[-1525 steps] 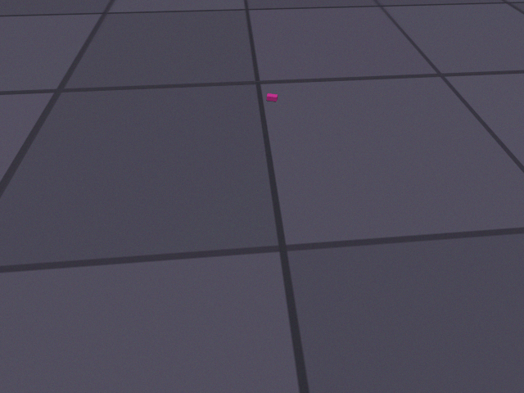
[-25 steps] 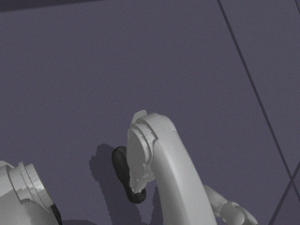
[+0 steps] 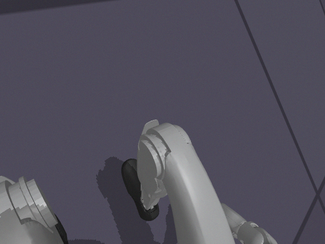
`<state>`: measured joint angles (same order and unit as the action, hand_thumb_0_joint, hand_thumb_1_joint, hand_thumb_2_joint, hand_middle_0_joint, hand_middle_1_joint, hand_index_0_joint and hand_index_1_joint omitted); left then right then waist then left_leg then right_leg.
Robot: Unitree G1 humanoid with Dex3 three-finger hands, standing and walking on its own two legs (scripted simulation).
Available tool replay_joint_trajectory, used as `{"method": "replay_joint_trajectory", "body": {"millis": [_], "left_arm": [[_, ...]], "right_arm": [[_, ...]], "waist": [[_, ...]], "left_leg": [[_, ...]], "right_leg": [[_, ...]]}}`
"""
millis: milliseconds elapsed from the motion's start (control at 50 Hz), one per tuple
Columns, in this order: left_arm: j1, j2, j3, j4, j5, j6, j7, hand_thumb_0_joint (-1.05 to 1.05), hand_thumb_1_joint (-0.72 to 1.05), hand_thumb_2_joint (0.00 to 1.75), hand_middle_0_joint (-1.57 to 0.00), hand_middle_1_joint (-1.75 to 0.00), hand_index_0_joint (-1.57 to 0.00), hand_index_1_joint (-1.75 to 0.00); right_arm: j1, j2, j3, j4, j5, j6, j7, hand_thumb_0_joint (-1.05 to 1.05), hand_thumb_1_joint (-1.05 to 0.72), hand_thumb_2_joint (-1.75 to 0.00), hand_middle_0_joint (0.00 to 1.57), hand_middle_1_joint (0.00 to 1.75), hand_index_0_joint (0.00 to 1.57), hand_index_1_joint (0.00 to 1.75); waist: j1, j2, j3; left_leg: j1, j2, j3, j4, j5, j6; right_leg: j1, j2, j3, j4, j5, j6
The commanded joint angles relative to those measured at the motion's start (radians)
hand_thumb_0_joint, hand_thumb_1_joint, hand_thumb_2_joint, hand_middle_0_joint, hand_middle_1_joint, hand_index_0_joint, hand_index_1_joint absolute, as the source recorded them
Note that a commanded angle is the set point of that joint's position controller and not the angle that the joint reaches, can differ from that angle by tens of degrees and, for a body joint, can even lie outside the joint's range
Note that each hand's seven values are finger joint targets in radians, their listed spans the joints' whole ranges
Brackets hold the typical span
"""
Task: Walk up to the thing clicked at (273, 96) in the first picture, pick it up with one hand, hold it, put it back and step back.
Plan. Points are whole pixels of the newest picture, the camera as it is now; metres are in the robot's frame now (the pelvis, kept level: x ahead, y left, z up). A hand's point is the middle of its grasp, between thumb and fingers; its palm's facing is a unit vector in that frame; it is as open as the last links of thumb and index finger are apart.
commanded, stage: close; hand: left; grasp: from above
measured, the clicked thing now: out of the picture +0.45 +0.32 -0.28
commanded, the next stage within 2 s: settle in 0.32 s
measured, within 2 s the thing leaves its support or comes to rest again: leaves its support in 0.74 s
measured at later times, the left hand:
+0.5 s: hand out of the picture +0.45 +0.31 -0.25, palm faces -0.45 -0.07 -0.89, open 6.9 cm
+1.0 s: hand out of the picture +0.44 +0.34 -0.19, palm faces -0.43 -0.05 -0.90, open 6.7 cm
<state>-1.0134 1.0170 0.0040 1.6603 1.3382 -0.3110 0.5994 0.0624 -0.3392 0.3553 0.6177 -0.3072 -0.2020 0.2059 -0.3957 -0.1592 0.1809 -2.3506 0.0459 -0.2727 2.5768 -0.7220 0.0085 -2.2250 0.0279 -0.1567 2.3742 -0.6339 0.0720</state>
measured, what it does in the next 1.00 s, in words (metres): stands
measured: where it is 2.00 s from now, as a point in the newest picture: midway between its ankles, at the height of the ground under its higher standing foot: (106, 225)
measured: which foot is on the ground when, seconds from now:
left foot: down 0.00-1.00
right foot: down 0.00-1.00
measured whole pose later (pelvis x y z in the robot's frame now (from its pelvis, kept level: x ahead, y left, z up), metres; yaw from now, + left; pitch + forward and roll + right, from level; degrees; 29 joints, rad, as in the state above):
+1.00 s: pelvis +0.00 +0.00 +0.01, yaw +2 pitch +31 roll -14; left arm -0.88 0.90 0.08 1.30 1.32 -0.30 0.36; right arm 0.17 -0.32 0.17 0.64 -0.22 -0.09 0.20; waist -0.30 -0.06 0.05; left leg -2.39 0.02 -0.23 2.53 -0.70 0.01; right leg -2.26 -0.01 -0.13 2.36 -0.66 0.05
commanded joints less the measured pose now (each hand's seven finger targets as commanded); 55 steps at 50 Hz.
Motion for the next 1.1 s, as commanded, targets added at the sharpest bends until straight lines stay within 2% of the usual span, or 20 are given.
{"method": "replay_joint_trajectory", "body": {"millis": [0,40,80,160,220,300,320,360,440,480,620,660,680,700,760,820,920,1000,1060,1080], "left_arm": [[-0.204,0.197,0.023,-0.065,-0.01,0.002,0.022,0.0,0.38,0.37,-0.74,-0.37,-0.76,-0.35],[-0.193,0.184,0.019,-0.051,-0.013,0.001,0.02,0.0,0.41,0.34,-0.75,-0.36,-0.77,-0.34],[-0.224,0.207,0.035,-0.085,-0.01,-0.005,0.022,0.0,0.44,0.35,-0.79,-0.35,-0.8,-0.33],[-0.19,0.19,0.015,-0.045,-0.004,-0.001,0.019,0.0,0.49,0.31,-0.82,-0.32,-0.84,-0.3],[-0.222,0.241,0.051,-0.102,0.001,-0.004,0.024,0.0,0.53,0.31,-0.86,-0.3,-0.88,-0.28],[-0.185,0.177,0.026,-0.05,0.002,-0.006,0.015,0.0,0.59,0.26,-0.9,-0.27,-0.92,-0.25],[-0.19,0.183,0.022,-0.043,-0.001,-0.005,0.013,0.0,0.6,0.25,-0.91,-0.26,-0.93,-0.24],[-0.219,0.25,0.055,-0.081,0.008,-0.007,0.021,0.0,0.61,0.23,-0.93,-0.23,-0.95,-0.21],[-0.185,0.19,0.028,-0.052,0.003,0.002,0.008,0.0,0.6,0.22,-0.95,-0.24,-0.98,-0.21],[-0.235,0.249,0.067,-0.129,0.005,0.001,0.006,0.0,0.64,0.25,-0.98,-0.26,-1.01,-0.23],[-0.204,0.255,0.113,-0.182,0.022,0.001,-0.036,0.0,0.69,0.22,-1.03,-0.22,-1.06,-0.2],[-0.182,0.29,0.159,-0.258,0.02,-0.006,-0.042,0.0,0.7,0.22,-1.04,-0.22,-1.07,-0.19],[-0.16,0.268,0.157,-0.272,0.021,-0.005,-0.05,0.0,0.7,0.2,-1.04,-0.2,-1.07,-0.17],[-0.168,0.246,0.152,-0.269,0.017,-0.005,-0.06,0.0,0.71,0.19,-1.05,-0.2,-1.08,-0.18],[-0.16,0.238,0.181,-0.397,0.002,-0.005,-0.092,0.0,0.74,0.2,-1.07,-0.19,-1.09,-0.16],[-0.168,0.14,0.14,-0.468,-0.023,-0.005,-0.138,0.0,0.75,0.17,-1.08,-0.17,-1.1,-0.15],[-0.162,0.101,0.119,-0.53,-0.042,0.0,-0.205,0.0,0.79,0.19,-1.11,-0.16,-1.14,-0.14],[-0.207,0.035,0.075,-0.521,-0.041,0.002,-0.249,0.0,0.85,0.16,-1.17,-0.14,-1.19,-0.11],[-0.216,0.064,0.089,-0.524,-0.037,-0.001,-0.272,0.0,0.87,0.18,-1.21,-0.1,-1.22,-0.09],[-0.248,0.007,0.049,-0.547,-0.044,-0.009,-0.284,0.0,0.88,0.17,-1.22,-0.09,-1.23,-0.08]], "right_arm": [[0.157,-0.33,-0.107,0.0,0.007,0.008,-0.014,0.0,-0.89,-0.9,0.2,0.3,0.2,0.3],[0.165,-0.326,-0.104,-0.005,0.008,0.008,-0.014,0.0,-0.89,-0.9,0.2,0.3,0.2,0.3],[0.168,-0.33,-0.107,0.005,0.008,0.012,-0.016,0.0,-0.89,-0.9,0.2,0.3,0.2,0.3],[0.154,-0.324,-0.105,-0.006,0.007,0.015,-0.016,0.0,-0.89,-0.9,0.2,0.3,0.2,0.3],[0.173,-0.335,-0.112,-0.003,0.008,0.018,-0.02,0.0,-0.89,-0.9,0.2,0.3,0.2,0.3],[0.17,-0.331,-0.108,-0.008,0.0,0.02,-0.012,0.0,-0.89,-0.9,0.2,0.3,0.2,0.3],[0.17,-0.325,-0.104,-0.013,-0.002,0.019,-0.013,0.0,-0.89,-0.9,0.2,0.3,0.2,0.3],[0.179,-0.33,-0.111,-0.005,0.005,0.027,-0.022,0.0,-0.89,-0.9,0.2,0.3,0.2,0.3],[0.169,-0.321,-0.11,-0.015,0.001,0.025,-0.02,0.0,-0.91,-0.9,0.2,0.3,0.2,0.3],[0.184,-0.332,-0.123,-0.004,0.006,0.027,-0.023,0.0,-0.91,-0.9,0.2,0.3,0.2,0.3],[0.208,-0.336,-0.148,-0.022,0.016,0.045,-0.022,0.0,-0.91,-0.9,0.2,0.3,0.2,0.3],[0.227,-0.334,-0.172,-0.02,0.019,0.057,-0.023,0.0,-0.91,-0.9,0.2,0.3,0.2,0.3],[0.23,-0.317,-0.178,-0.019,0.019,0.062,-0.02,0.0,-0.91,-0.9,0.2,0.3,0.2,0.3],[0.234,-0.312,-0.182,-0.022,0.023,0.063,-0.017,0.0,-0.91,-0.9,0.2,0.3,0.2,0.3],[0.266,-0.319,-0.225,-0.008,0.037,0.078,-0.019,0.0,-0.91,-0.9,0.2,0.3,0.2,0.3],[0.281,-0.306,-0.256,0.003,0.059,0.088,-0.016,0.0,-0.91,-0.9,0.2,0.3,0.2,0.3],[0.31,-0.301,-0.306,0.015,0.103,0.12,-0.025,0.0,-0.91,-0.9,0.2,0.3,0.2,0.3],[0.307,-0.291,-0.323,0.007,0.129,0.148,-0.038,0.0,-0.91,-0.9,0.2,0.3,0.2,0.3],[0.311,-0.281,-0.327,0.014,0.143,0.166,-0.051,0.0,-0.91,-0.9,0.2,0.3,0.2,0.3],[0.287,-0.278,-0.325,-0.014,0.149,0.167,-0.054,0.0,-0.91,-0.91,0.2,0.3,0.2,0.3]], "waist": [[-0.041,0.507,-0.608],[-0.048,0.491,-0.581],[-0.038,0.521,-0.619],[-0.043,0.498,-0.585],[-0.028,0.535,-0.639],[-0.051,0.504,-0.575],[-0.056,0.483,-0.584],[-0.034,0.519,-0.627],[-0.045,0.485,-0.58],[-0.022,0.551,-0.649],[-0.018,0.568,-0.645],[0.017,0.637,-0.723],[0.023,0.639,-0.749],[0.008,0.612,-0.704],[0.035,0.661,-0.766],[0.019,0.639,-0.772],[0.064,0.621,-0.809],[0.064,0.564,-0.781],[0.085,0.535,-0.801],[0.08,0.535,-0.794]], "left_leg": [[0.458,0.008,0.104,-0.279,0.192,-0.005],[0.443,0.004,0.112,-0.274,0.187,-0.002],[0.474,0.005,0.103,-0.28,0.221,-0.007],[0.442,0.004,0.113,-0.274,0.192,-0.003],[0.485,0.004,0.11,-0.284,0.228,-0.007],[0.453,0.0,0.108,-0.27,0.219,-0.006],[0.45,0.0,0.113,-0.264,0.205,0.0],[0.458,0.002,0.117,-0.28,0.207,-0.002],[0.437,-0.001,0.118,-0.268,0.185,-0.001],[0.486,0.001,0.112,-0.281,0.221,-0.008],[0.495,-0.009,0.123,-0.262,0.263,-0.014],[0.542,-0.009,0.125,-0.277,0.296,-0.022],[0.545,-0.008,0.129,-0.282,0.295,-0.021],[0.515,-0.011,0.135,-0.272,0.277,-0.018],[0.566,-0.016,0.142,-0.281,0.313,-0.024],[0.553,-0.019,0.147,-0.28,0.298,-0.019],[0.541,-0.027,0.156,-0.326,0.259,-0.016],[0.532,-0.039,0.157,-0.356,0.232,-0.009],[0.529,-0.042,0.169,-0.362,0.228,-0.003],[0.53,-0.05,0.167,-0.369,0.23,-0.005]], "right_leg": [[0.336,0.058,-0.114,-0.189,0.201,-0.082],[0.331,0.058,-0.113,-0.193,0.198,-0.08],[0.33,0.057,-0.12,-0.183,0.219,-0.083],[0.33,0.058,-0.11,-0.191,0.199,-0.083],[0.342,0.056,-0.11,-0.184,0.222,-0.085],[0.31,0.056,-0.123,-0.18,0.215,-0.083],[0.332,0.057,-0.117,-0.19,0.214,-0.077],[0.361,0.057,-0.101,-0.195,0.211,-0.085],[0.325,0.056,-0.105,-0.19,0.189,-0.083],[0.331,0.053,-0.109,-0.184,0.209,-0.089],[0.313,0.042,-0.108,-0.169,0.237,-0.098],[0.336,0.043,-0.104,-0.167,0.251,-0.106],[0.346,0.043,-0.094,-0.165,0.25,-0.107],[0.319,0.041,-0.097,-0.168,0.24,-0.106],[0.305,0.034,-0.094,-0.177,0.255,-0.111],[0.285,0.03,-0.086,-0.195,0.252,-0.113],[0.264,0.019,-0.067,-0.222,0.207,-0.122],[0.229,0.011,-0.062,-0.242,0.184,-0.12],[0.245,0.009,-0.048,-0.252,0.18,-0.12],[0.23,0.005,-0.049,-0.258,0.176,-0.122]]}}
